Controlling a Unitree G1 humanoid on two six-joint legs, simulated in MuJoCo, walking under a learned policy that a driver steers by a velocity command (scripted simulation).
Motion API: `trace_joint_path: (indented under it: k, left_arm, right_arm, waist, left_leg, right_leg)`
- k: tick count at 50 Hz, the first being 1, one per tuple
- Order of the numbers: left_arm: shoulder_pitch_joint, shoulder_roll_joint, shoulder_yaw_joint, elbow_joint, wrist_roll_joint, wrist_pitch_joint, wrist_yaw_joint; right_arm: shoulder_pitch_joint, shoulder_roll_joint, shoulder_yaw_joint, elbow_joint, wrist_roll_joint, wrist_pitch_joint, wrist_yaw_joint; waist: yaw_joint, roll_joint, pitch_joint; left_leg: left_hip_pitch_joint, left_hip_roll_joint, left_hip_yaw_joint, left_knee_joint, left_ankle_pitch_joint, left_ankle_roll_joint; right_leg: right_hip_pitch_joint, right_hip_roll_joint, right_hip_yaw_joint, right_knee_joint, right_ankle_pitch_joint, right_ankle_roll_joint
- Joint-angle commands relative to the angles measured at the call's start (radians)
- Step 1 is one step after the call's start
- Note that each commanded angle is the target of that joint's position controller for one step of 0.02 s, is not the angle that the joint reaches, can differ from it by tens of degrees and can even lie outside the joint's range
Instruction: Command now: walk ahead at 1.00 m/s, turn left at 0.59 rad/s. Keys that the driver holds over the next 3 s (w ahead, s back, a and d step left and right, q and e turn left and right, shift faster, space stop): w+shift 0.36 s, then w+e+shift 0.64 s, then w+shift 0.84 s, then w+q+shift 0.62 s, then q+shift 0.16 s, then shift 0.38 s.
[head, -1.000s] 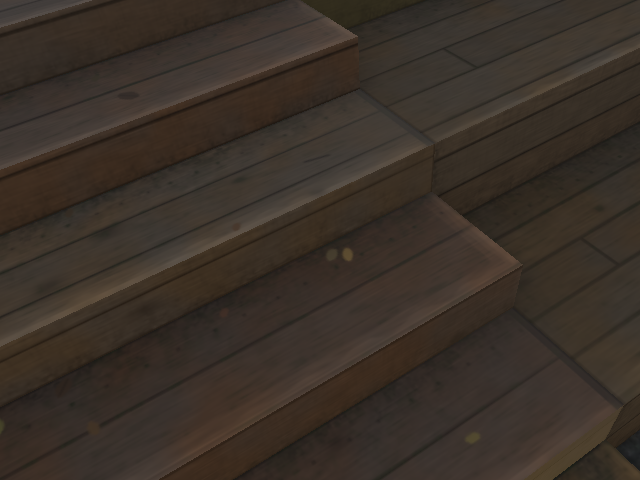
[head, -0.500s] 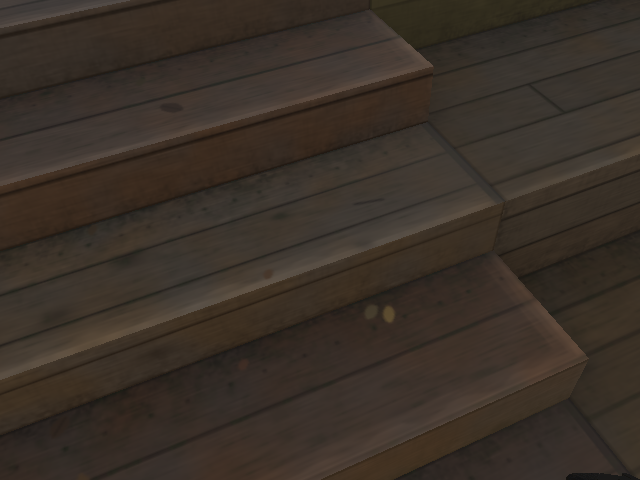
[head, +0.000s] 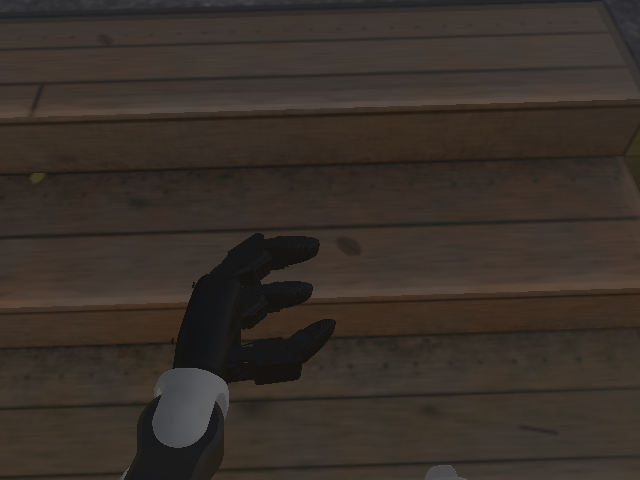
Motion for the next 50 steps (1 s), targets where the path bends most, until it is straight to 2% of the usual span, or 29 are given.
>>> trace_joint_path:
  k: [1,2,3,5,8,10,13,15,18,19,20,21,23,24,26,29,32,33,35,36,37,38,39,40,41,42,43,46,50]
  left_arm:
    - [0.72,0.363,0.204,0.263,-0.032,0.015,0.027]
    - [0.572,0.378,0.21,0.278,0.002,0.009,0.033]
    - [0.469,0.299,0.21,0.272,-0.001,-0.002,0.014]
    - [0.425,0.129,0.17,0.381,-0.015,-0.026,-0.003]
    - [0.6,0.078,0.151,0.584,-0.002,-0.074,-0.013]
    - [0.608,0.109,0.145,0.622,0.013,-0.086,-0.015]
    - [0.6,0.182,0.134,0.657,-0.026,-0.085,-0.008]
    - [0.609,0.242,0.124,0.607,-0.104,-0.083,0.027]
    - [0.577,0.606,0.241,0.52,-0.074,-0.113,0.001]
    - [0.56,0.538,0.252,0.476,-0.058,-0.116,-0.017]
    - [0.577,0.308,0.218,0.399,-0.058,-0.111,-0.054]
    - [0.583,0.266,0.212,0.357,-0.045,-0.109,-0.048]
    - [0.44,0.145,0.17,0.255,-0.012,-0.075,-0.018]
    - [0.407,0.054,0.133,0.234,0.015,-0.06,-0.018]
    - [0.436,0.039,0.109,0.243,-0.011,-0.009,-0.029]
    - [0.248,-0.022,0.078,0.153,-0.034,0.043,0.011]
    - [0.084,0.055,0.053,0.065,-0.047,0.06,0.026]
    - [0.239,0.109,0.069,0.139,-0.038,0.062,0.008]
    - [0.471,0.219,0.112,0.252,-0.048,0.076,-0.003]
    - [0.606,0.241,0.124,0.257,-0.042,0.079,0.001]
    - [0.667,0.322,0.148,0.271,-0.045,0.06,-0.008]
    - [0.702,0.35,0.175,0.278,-0.065,0.038,-0.016]
    - [0.528,0.339,0.196,0.334,-0.081,0.024,-0.021]
    - [0.434,0.4,0.198,0.307,-0.051,0.036,-0.019]
    - [0.51,0.379,0.198,0.316,-0.035,0.053,-0.013]
    - [0.548,0.367,0.196,0.351,-0.026,0.053,-0.007]
    - [0.6,0.314,0.178,0.415,-0.017,0.037,-0.002]
    - [0.616,0.242,0.147,0.483,-0.004,-0.01,-0.01]
    - [0.541,0.285,0.161,0.474,-0.046,-0.027,0.01]
  right_arm:
    - [-0.454,-0.083,-0.042,-0.218,-0.054,-0.102,0.051]
    - [-0.294,0.043,-0.005,-0.279,-0.026,-0.101,0.056]
    - [-0.244,0.05,0.013,-0.293,-0.053,-0.081,0.046]
    - [-0.314,0.119,0.051,-0.333,-0.09,-0.028,0.049]
    - [-0.53,0.226,0.107,-0.433,-0.067,0.022,0.022]
    - [-0.696,0.21,0.12,-0.52,-0.043,0.032,0.001]
    - [-0.803,0.144,0.134,-0.609,-0.023,0.026,-0.011]
    - [-0.655,0.11,0.14,-0.508,-0.007,0.036,0.043]
    - [-0.184,0.0,0.061,-0.398,-0.032,0.062,0.023]
    - [-0.15,-0.108,0.017,-0.376,-0.049,0.054,0.018]
    - [-0.168,-0.237,-0.024,-0.332,-0.063,0.031,0.013]
    - [-0.162,-0.18,-0.027,-0.335,-0.081,0.039,0.01]
    - [-0.26,-0.1,-0.013,-0.213,-0.052,0.001,0.033]
    - [-0.214,-0.005,0.01,-0.132,-0.049,-0.014,0.041]
    - [-0.168,0.127,0.049,-0.039,-0.063,-0.024,0.042]
    - [-0.157,0.103,0.056,0.059,-0.078,-0.056,0.048]
    - [-0.169,0.06,0.072,0.093,-0.034,-0.051,0.028]
    - [-0.227,0.032,0.079,0.055,-0.005,-0.053,0.002]
    - [-0.247,-0.212,0.03,-0.014,0.06,-0.088,-0.037]
    - [-0.35,-0.345,-0.018,-0.072,0.055,-0.11,-0.029]
    - [-0.347,-0.326,-0.034,-0.117,0.063,-0.099,-0.014]
    - [-0.363,-0.271,-0.035,-0.143,0.052,-0.072,0.009]
    - [-0.391,-0.067,0.007,-0.201,-0.062,-0.056,0.049]
    - [-0.231,0.07,0.048,-0.311,-0.12,-0.062,0.052]
    - [-0.306,0.053,0.063,-0.383,-0.102,-0.063,0.05]
    - [-0.385,0.102,0.093,-0.435,-0.11,-0.064,0.038]
    - [-0.461,0.143,0.117,-0.474,-0.132,-0.058,0.034]
    - [-0.59,0.182,0.149,-0.54,-0.088,0.005,0.003]
    - [-0.647,0.111,0.153,-0.632,-0.072,0.031,-0.011]
  waist:
    - [0.439,-0.298,-0.34]
    - [0.217,-0.444,-0.35]
    - [0.143,-0.311,-0.379]
    - [0.061,-0.063,-0.164]
    - [0.073,-0.066,0.065]
    - [0.062,-0.078,0.15]
    - [-0.001,-0.042,0.214]
    - [-0.007,0.083,-0.045]
    - [-0.226,-0.228,-0.447]
    - [-0.21,-0.172,-0.494]
    - [-0.11,0.237,-0.462]
    - [-0.097,0.048,-0.525]
    - [0.023,-0.135,-0.2]
    - [0.067,-0.113,-0.092]
    - [0.12,-0.058,-0.02]
    - [0.158,-0.007,0.096]
    - [0.203,-0.075,0.167]
    - [0.264,-0.1,0.032]
    - [0.347,-0.015,-0.303]
    - [0.431,0.061,-0.379]
    - [0.436,0.031,-0.434]
    - [0.451,-0.002,-0.4]
    - [0.265,-0.205,-0.165]
    - [0.071,-0.276,-0.239]
    - [0.123,-0.173,-0.365]
    - [0.116,-0.112,-0.216]
    - [0.088,-0.044,-0.009]
    - [0.026,-0.016,0.197]
    - [-0.013,-0.028,0.097]
  left_leg:
    - [-0.552,-0.074,0.06,0.905,0.163,-0.085]
    - [-0.788,-0.127,0.043,1.257,-0.105,-0.111]
    - [-0.787,-0.045,0.081,1.408,-0.067,-0.086]
    - [-0.947,0.04,0.101,1.539,-0.104,-0.039]
    - [-1.267,0.068,0.042,1.764,-0.361,0.022]
    - [-1.322,0.077,0.113,1.709,-0.527,0.002]
    - [-1.156,0.141,0.251,1.259,-0.535,-0.019]
    - [-0.314,0.118,0.521,0.828,-0.171,-0.041]
    - [-0.048,0.025,0.457,0.503,-0.319,-0.054]
    - [0.067,0.044,0.275,0.343,-0.338,-0.032]
    - [0.238,0.387,-0.313,0.064,-0.05,0.09]
    - [0.215,0.488,-0.568,-0.081,-0.015,0.085]
    - [0.02,0.463,-0.325,-0.087,-0.156,0.051]
    - [-0.064,0.396,-0.137,-0.064,-0.12,0.017]
    - [-0.148,0.364,0.067,-0.125,-0.155,-0.029]
    - [-0.29,0.38,0.24,-0.311,-0.153,-0.078]
    - [-0.575,0.281,0.506,-0.565,0.214,-0.132]
    - [-0.616,0.235,0.603,-0.516,0.645,-0.125]
    - [-0.404,0.279,0.583,-0.29,1.508,-0.058]
    - [-0.198,0.36,0.545,-0.026,1.838,-0.086]
    - [-0.112,0.359,0.491,0.245,1.916,-0.106]
    - [-0.092,0.259,0.489,0.739,1.412,-0.117]
    - [-0.507,0.091,0.364,1.119,-0.059,-0.126]
    - [-0.84,0.067,0.247,1.488,-0.169,-0.158]
    - [-1.052,0.045,0.23,1.779,-0.225,-0.143]
    - [-1.207,0.07,0.231,1.905,-0.28,-0.138]
    - [-1.333,0.09,0.233,1.93,-0.326,-0.119]
    - [-1.354,0.148,0.293,1.821,-0.471,-0.102]
    - [-0.575,0.201,0.432,1.037,-0.383,-0.125]
  right_leg:
    - [1.196,-0.024,0.071,-0.478,0.205,-0.053]
    - [1.159,-0.295,0.678,-0.706,0.51,-0.194]
    - [1.079,-0.32,0.82,-0.743,0.259,-0.24]
    - [0.88,-0.275,0.72,-0.831,-0.335,-0.203]
    - [0.743,-0.252,0.375,-0.871,-0.085,-0.108]
    - [0.65,-0.267,0.214,-1.035,0.063,-0.102]
    - [0.496,-0.194,-0.016,-1.239,0.294,-0.067]
    - [0.261,-0.115,-0.111,-1.349,0.645,-0.136]
    - [0.842,-0.221,-0.08,-0.622,1.864,-0.104]
    - [0.767,-0.169,0.017,-0.282,1.589,-0.061]
    - [0.33,0.094,0.086,0.334,0.208,0.014]
    - [0.164,0.125,0.268,0.717,0.215,-0.005]
    - [-0.08,0.036,0.122,0.925,0.231,-0.03]
    - [-0.168,0.017,0.127,0.98,0.176,-0.064]
    - [-0.236,0.028,0.132,1.046,0.088,-0.091]
    - [-0.369,0.056,0.09,1.15,-0.081,-0.114]
    - [-0.023,0.056,-0.105,0.506,-0.008,-0.1]
    - [0.332,0.076,-0.215,0.393,0.114,-0.091]
    - [0.719,0.16,-0.251,0.297,0.219,-0.082]
    - [0.709,0.12,-0.216,0.167,0.11,-0.08]
    - [0.8,0.167,-0.194,-0.061,0.104,-0.094]
    - [0.846,0.129,-0.016,-0.538,0.204,-0.169]
    - [0.871,0.127,0.152,-0.626,0.346,-0.193]
    - [1.048,-0.013,0.453,-0.519,0.974,-0.286]
    - [1.144,-0.113,0.715,-0.702,0.464,-0.37]
    - [1.058,-0.125,0.784,-0.839,0.165,-0.351]
    - [0.914,-0.081,0.673,-0.844,0.118,-0.289]
    - [0.534,-0.023,0.414,-0.912,0.073,-0.178]
    - [0.119,0.033,0.286,-1.22,0.442,-0.204]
